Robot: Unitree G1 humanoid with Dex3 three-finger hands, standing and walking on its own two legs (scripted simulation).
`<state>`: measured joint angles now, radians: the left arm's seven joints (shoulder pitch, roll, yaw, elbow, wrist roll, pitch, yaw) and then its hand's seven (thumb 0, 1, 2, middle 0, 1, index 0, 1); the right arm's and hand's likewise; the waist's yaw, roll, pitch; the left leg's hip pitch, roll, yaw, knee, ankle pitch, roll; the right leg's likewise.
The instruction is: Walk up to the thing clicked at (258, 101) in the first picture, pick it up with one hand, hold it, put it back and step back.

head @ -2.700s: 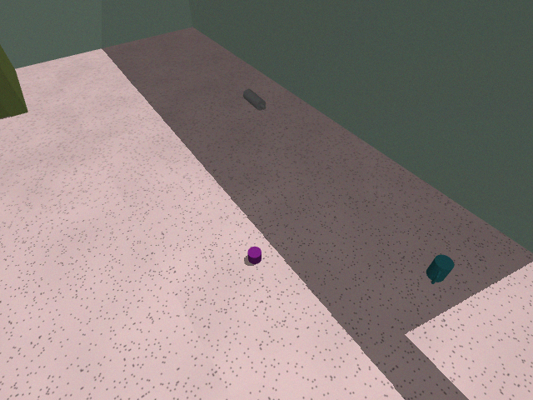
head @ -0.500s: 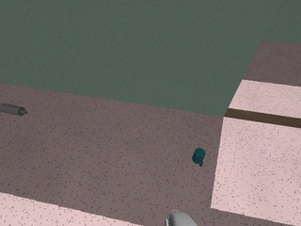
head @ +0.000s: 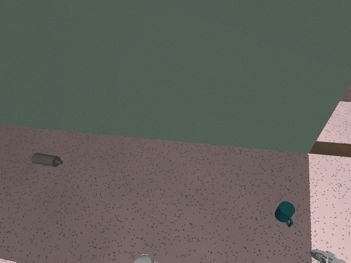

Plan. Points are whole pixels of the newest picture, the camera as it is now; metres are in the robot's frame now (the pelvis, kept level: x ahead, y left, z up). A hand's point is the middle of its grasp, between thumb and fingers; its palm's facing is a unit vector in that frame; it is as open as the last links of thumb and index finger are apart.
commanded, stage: walk up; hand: left
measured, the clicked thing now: (48, 160) +0.98 +1.04 -0.72
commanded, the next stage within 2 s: none
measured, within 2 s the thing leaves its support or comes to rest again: neither
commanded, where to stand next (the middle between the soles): +0.57 +0.94 m, yaw -21 degrees
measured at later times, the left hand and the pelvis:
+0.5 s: hand (36, 222) +0.29 +0.45 -0.12, palm faces -0.16 -0.82 -0.56, open 7.3 cm; pelvis +0.16 +0.17 -0.02, yaw -8 degrees
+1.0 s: hand out of the picture +0.40 +0.68 -0.14, palm faces -0.21 -0.78 -0.59, open 7.4 cm; pelvis +0.27 +0.37 -0.01, yaw -12 degrees
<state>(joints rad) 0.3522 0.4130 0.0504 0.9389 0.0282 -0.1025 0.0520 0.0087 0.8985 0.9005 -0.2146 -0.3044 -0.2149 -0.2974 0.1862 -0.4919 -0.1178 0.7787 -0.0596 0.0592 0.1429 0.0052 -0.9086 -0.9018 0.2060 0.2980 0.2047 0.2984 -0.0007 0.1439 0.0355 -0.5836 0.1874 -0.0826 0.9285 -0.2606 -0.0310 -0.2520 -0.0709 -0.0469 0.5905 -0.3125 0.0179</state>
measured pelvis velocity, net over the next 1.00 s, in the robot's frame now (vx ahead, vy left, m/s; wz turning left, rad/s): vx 0.27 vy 0.37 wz -0.21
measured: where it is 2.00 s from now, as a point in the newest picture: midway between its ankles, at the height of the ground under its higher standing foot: (72, 232)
